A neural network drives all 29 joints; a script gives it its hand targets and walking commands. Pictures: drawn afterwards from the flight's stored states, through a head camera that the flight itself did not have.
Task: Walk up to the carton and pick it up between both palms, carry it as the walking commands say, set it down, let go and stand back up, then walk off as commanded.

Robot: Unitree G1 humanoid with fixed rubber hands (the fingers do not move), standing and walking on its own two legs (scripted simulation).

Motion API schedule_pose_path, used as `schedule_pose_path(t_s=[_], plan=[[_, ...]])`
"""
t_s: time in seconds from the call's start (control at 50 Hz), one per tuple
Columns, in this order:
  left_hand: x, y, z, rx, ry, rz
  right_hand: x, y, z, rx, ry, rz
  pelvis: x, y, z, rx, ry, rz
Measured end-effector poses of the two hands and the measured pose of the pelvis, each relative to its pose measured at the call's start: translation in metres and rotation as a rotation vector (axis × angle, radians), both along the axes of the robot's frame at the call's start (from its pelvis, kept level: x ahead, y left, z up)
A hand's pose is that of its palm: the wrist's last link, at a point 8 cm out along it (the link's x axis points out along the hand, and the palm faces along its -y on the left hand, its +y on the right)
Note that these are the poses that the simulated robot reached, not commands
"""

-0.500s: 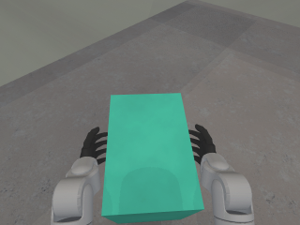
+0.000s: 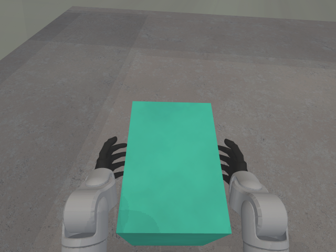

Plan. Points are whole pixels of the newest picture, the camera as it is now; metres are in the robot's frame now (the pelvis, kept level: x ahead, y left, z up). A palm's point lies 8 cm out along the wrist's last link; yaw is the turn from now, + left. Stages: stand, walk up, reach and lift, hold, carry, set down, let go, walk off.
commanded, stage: carry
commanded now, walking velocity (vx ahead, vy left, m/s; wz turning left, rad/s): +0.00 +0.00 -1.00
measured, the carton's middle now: (169, 177) +0.29 +0.00 +0.03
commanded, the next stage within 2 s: none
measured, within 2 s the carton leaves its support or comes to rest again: neither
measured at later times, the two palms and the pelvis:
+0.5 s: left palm (178, 165) +0.27 -0.02 +0.12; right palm (334, 236) +0.13 -0.25 +0.13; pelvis -0.02 -0.01 +0.03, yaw -31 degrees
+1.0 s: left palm (263, 206) +0.19 -0.17 +0.10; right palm out of the picture -0.03 -0.33 +0.11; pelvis -0.06 -0.05 +0.02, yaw -56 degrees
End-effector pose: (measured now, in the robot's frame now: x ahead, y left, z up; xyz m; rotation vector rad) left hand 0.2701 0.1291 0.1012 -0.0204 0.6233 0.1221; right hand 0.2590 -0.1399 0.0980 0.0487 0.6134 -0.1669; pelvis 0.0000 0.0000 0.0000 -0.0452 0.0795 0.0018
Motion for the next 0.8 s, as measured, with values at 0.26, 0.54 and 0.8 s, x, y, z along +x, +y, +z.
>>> schedule_pose_path(t_s=[0.26, 0.54, 0.8], plan=[[0.001, -0.06, -0.014, -0.023, 0.027, -0.2, -0.049, -0.054, -0.002, -0.017, 0.026, -0.203, -0.014, -0.006, 0.007, 0.036, -0.002, -0.239], [-0.002, -0.174, 0.025, -0.028, 0.002, -0.556, -0.143, -0.128, 0.031, -0.033, 0.005, -0.551, -0.025, -0.02, 0.028, -0.02, -0.017, -0.578], [-0.061, -0.28, -0.014, 0.048, 0.071, -0.801, -0.249, -0.193, -0.012, 0.049, 0.072, -0.799, -0.066, -0.051, 0.012, 0.038, -0.028, -0.802]])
